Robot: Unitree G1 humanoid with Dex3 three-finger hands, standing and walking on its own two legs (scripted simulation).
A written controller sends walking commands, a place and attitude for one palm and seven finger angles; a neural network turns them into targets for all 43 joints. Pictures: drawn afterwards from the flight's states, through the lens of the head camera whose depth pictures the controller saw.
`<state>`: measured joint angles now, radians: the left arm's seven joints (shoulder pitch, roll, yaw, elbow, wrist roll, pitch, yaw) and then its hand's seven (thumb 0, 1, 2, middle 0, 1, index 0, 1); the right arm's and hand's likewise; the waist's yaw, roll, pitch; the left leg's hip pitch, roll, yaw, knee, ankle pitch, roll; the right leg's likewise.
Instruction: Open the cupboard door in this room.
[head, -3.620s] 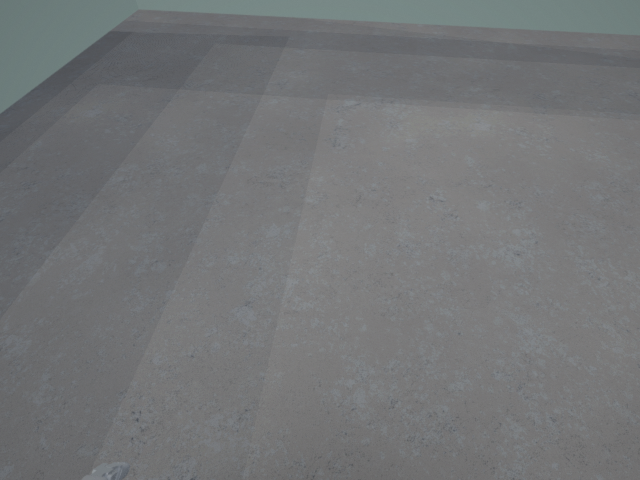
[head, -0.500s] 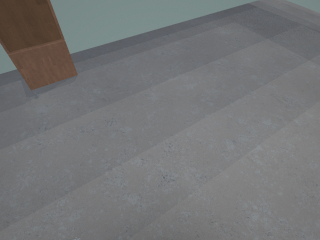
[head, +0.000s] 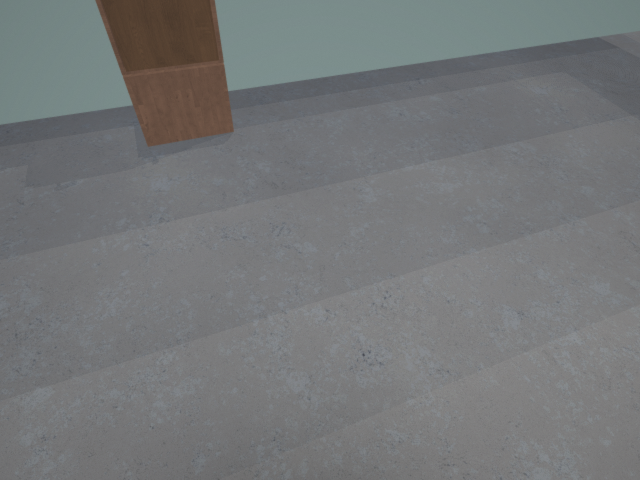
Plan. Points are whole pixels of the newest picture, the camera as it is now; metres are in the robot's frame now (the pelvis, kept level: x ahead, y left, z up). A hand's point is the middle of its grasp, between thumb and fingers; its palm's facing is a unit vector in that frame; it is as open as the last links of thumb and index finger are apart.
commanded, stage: stand and wait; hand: left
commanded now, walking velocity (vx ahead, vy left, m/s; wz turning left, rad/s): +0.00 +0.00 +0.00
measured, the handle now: out of the picture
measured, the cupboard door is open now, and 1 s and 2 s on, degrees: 0 0 0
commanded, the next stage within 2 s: turn or walk to find it in 0.30 s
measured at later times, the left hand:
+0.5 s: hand out of the picture -0.02 +0.18 -0.17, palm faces +0.06 -0.98 -0.18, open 7.3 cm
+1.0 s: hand out of the picture -0.03 +0.18 -0.16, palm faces +0.08 -0.98 -0.19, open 7.3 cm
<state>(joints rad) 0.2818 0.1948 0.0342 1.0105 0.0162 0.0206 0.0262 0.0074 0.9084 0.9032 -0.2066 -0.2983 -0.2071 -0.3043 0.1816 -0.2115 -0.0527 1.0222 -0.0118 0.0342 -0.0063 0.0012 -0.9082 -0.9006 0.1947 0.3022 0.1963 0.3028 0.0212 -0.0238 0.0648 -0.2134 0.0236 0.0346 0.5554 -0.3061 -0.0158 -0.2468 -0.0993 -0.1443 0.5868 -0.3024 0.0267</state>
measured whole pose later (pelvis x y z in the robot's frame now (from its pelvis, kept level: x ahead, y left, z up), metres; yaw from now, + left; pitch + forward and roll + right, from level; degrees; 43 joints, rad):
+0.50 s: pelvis -0.03 +0.01 +0.01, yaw +1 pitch -2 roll +0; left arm 0.27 0.14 0.02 1.09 0.01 0.03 0.03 0.01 0.92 0.90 -0.20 -0.30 -0.21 -0.30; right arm 0.27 -0.17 -0.03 1.10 -0.02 0.03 -0.01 0.00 -0.92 -0.90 0.20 0.30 0.20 0.30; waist -0.01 0.00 0.03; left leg -0.23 -0.01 0.03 0.50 -0.24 0.02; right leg -0.22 -0.07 -0.09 0.50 -0.25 0.02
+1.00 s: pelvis -0.02 +0.01 +0.01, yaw +2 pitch -1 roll +0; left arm 0.27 0.14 0.00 1.12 0.01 0.01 0.03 0.01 0.92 0.90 -0.20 -0.30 -0.20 -0.30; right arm 0.26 -0.15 -0.01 1.12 -0.01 0.00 -0.03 0.01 -0.93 -0.90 0.20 0.30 0.20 0.30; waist 0.00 0.01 0.02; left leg -0.21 -0.02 0.01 0.44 -0.21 0.02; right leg -0.18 -0.04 -0.07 0.46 -0.26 0.01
